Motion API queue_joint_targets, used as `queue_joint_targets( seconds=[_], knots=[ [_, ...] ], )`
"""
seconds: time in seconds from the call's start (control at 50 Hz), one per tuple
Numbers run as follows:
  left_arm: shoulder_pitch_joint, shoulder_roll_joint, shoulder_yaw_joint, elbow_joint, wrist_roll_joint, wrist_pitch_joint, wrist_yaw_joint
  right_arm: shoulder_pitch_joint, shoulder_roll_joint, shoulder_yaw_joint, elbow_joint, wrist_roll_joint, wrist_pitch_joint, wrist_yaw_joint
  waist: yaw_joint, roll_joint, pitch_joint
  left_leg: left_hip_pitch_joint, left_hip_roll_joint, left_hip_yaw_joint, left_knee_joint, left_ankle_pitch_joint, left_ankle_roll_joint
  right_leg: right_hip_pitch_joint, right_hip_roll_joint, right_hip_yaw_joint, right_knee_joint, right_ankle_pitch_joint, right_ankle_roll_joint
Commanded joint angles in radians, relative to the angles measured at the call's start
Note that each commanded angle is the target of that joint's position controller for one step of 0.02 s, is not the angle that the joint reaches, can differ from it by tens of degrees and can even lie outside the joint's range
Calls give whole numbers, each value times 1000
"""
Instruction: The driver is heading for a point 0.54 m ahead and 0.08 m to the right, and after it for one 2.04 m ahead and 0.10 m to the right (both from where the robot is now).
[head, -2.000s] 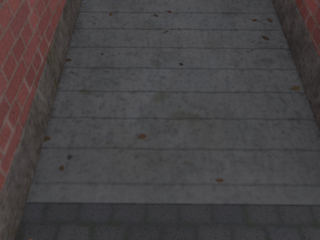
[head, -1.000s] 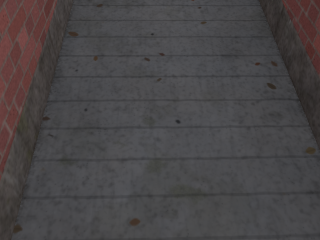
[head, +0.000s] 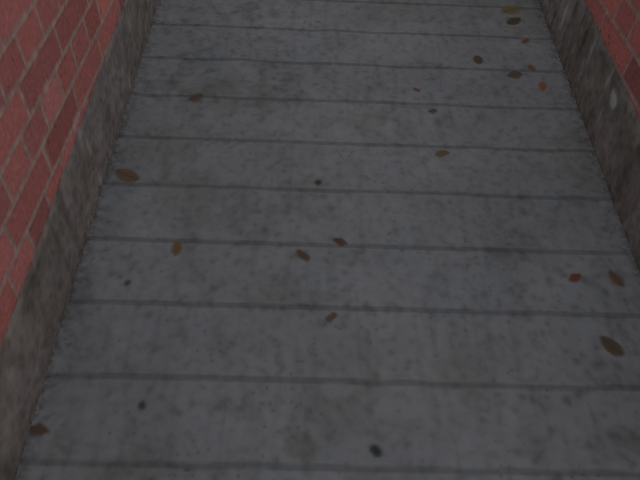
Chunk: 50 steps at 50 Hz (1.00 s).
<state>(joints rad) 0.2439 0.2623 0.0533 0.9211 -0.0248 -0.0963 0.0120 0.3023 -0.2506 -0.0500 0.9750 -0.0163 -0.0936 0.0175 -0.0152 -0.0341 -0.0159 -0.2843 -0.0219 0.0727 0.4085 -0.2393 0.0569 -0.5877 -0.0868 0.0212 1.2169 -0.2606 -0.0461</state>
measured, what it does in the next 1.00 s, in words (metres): walks ahead: right foot, then left foot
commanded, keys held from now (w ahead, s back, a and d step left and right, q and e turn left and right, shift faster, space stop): w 1.00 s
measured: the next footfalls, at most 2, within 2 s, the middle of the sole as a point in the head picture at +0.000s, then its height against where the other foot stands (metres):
right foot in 0.38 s outside the picture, level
left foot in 0.94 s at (285, 383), level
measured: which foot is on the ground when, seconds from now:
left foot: down 0.00-0.38, up 0.40-0.92, down 0.94-1.00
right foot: up 0.00-0.36, down 0.38-0.98, up 1.00-1.00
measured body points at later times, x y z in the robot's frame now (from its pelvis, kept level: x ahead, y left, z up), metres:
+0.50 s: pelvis +0.28 -0.08 +0.01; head +0.30 -0.09 +0.46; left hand +0.38 +0.18 -0.11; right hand +0.31 -0.34 -0.14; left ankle +0.15 +0.07 -0.62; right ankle +0.36 -0.17 -0.71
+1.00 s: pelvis +0.54 -0.03 +0.02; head +0.58 -0.03 +0.47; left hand +0.52 +0.22 -0.13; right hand +0.72 -0.28 -0.09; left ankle +0.66 +0.06 -0.69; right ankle +0.37 -0.17 -0.68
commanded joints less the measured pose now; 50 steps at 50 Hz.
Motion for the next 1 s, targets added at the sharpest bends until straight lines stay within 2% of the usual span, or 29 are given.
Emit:
queue_joint_targets(
  seconds=[0.02,0.06,0.16,0.22,0.26,0.3,0.32,0.34,0.36,0.38,0.4,0.42,0.44,0.46,0.48,0.5,0.52,0.54,0.6,0.66,0.76,0.84,0.88,0.9,0.92,0.94,0.96,0.98,1.0],
  knots=[
    [58,33,17,-24,5,16,8,4,-101,-9,-25,-5,-17,-7,48,126,23,68,244,-245,-284,-3,149,-159,-61,26,6,120,17],
    [-8,30,18,-46,13,21,7,44,-117,-8,-13,0,-9,-19,36,124,43,92,252,-224,-297,11,158,-245,-69,16,-38,182,45],
    [-163,16,7,-88,11,12,-11,118,-133,-3,-7,5,10,-35,-6,115,75,171,258,-167,-310,88,142,-300,-57,-16,-241,311,74],
    [-258,0,-7,-116,2,3,-27,163,-144,-3,0,10,19,-35,-35,114,105,232,274,-131,-316,130,135,-263,-26,-52,-382,309,69],
    [-298,-3,-13,-138,5,-8,-43,179,-168,-13,1,20,33,-34,-38,111,120,276,296,-118,-312,157,133,-228,-4,-70,-455,254,54],
    [-295,6,-12,-144,14,-6,-58,175,-142,-7,8,26,39,-26,-31,141,119,321,303,-93,-275,215,123,-171,21,-89,-509,184,29],
    [-264,26,-3,-143,7,-3,-65,156,-131,-4,9,23,40,-31,-8,182,113,330,304,-71,-244,293,106,-108,21,-97,-536,137,4],
    [-211,50,7,-137,9,-1,-70,138,-144,-9,3,30,42,-33,28,209,78,342,305,-67,-180,468,94,-10,53,-114,-562,93,-19],
    [-85,83,28,-106,6,2,-67,117,-155,-11,6,30,49,-40,103,214,7,320,279,-32,-36,676,73,170,97,-145,-589,87,-46],
    [104,149,59,-47,7,5,-61,113,-135,-1,-3,24,52,-46,181,172,-110,217,224,6,209,726,38,445,97,-110,-592,104,-76],
    [239,268,84,-23,12,14,-48,183,-58,27,-35,-6,43,-41,169,-92,-280,-61,133,10,584,323,-2,789,-153,237,-622,61,-164],
    [272,296,81,-14,14,16,-51,291,69,54,-30,9,11,-23,102,-311,-448,-342,-52,-138,861,-323,-36,997,-344,796,-910,-243,-313],
    [228,202,56,-17,18,5,-45,138,-79,14,-44,56,-14,-13,135,-178,-324,-462,-5,-226,1004,-283,-18,886,-321,817,-1017,-371,-259],
    [125,139,36,-26,16,-3,-39,-2,-124,0,-94,73,-25,-12,117,-111,-152,-537,64,-184,1017,-199,12,728,-288,638,-984,-328,-200],
    [37,95,18,-39,24,-7,-40,-58,-114,0,-107,57,-24,-19,82,-18,-93,-479,127,-167,965,-92,24,559,-247,478,-990,-189,-171],
    [-17,58,7,-38,38,-11,-44,-51,-99,-7,-104,42,-13,-25,36,-21,-54,-408,159,-157,910,-24,30,431,-193,351,-1008,-94,-150],
    [-34,28,-2,-28,44,-13,-47,1,-79,-9,-90,41,4,-26,-4,-61,-49,-345,177,-162,887,16,35,374,-152,262,-1030,-59,-137],
    [-24,22,-3,-16,42,-14,-47,34,-58,-9,-76,43,17,-25,-17,-71,-40,-325,175,-151,875,27,35,351,-133,210,-1052,-30,-143],
    [28,59,1,12,38,-14,-35,-19,-45,-13,-86,33,37,-27,-23,-36,20,-414,177,-121,825,94,6,331,-121,117,-1098,61,-164],
    [88,78,2,26,37,-5,-16,-134,-45,-17,-119,20,38,-26,8,-18,48,-548,184,-113,706,193,-39,399,-137,107,-1117,89,-177],
    [145,100,5,33,27,8,2,-284,-23,-9,-152,27,27,-14,56,-25,68,-536,151,-65,441,277,-68,487,-140,48,-1137,136,-159],
    [197,110,12,54,21,26,5,-381,-13,1,-180,35,15,8,87,-43,106,-496,115,-21,287,208,-52,595,-169,14,-1119,186,-153],
    [194,116,17,61,17,35,6,-384,-24,0,-191,38,8,20,72,-70,109,-445,99,-7,236,129,-22,637,-190,8,-1088,242,-146],
    [178,123,21,60,14,38,8,-352,-39,-5,-189,37,4,25,45,-92,92,-385,81,5,215,84,-3,651,-196,0,-1047,347,-139],
    [153,132,23,57,12,41,12,-274,-67,-19,-172,34,0,26,-5,-112,45,-264,46,29,194,63,18,650,-189,-19,-961,535,-125],
    [129,121,18,53,12,45,16,-116,-108,-45,-122,33,-1,23,-84,-109,-43,-53,2,52,164,74,43,610,-147,-64,-789,722,-97],
    [123,98,6,34,20,46,18,85,-187,-76,-68,30,-1,15,-159,-40,-187,276,93,-80,170,67,91,434,-94,-100,-507,645,-55],
    [247,-35,-33,12,32,26,-1,213,-301,-104,-39,24,8,8,-112,244,-364,680,376,-586,54,-168,266,20,73,-91,-90,166,21],
    [174,5,-20,24,21,-4,-14,216,-229,-79,-40,18,9,1,-136,252,-417,687,424,-891,-163,-352,280,-126,133,86,100,-264,7]
  ],
)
